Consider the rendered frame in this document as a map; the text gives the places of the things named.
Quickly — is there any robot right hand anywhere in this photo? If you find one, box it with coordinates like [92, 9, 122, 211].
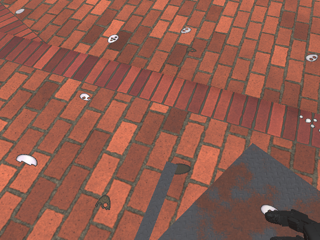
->
[265, 209, 320, 240]

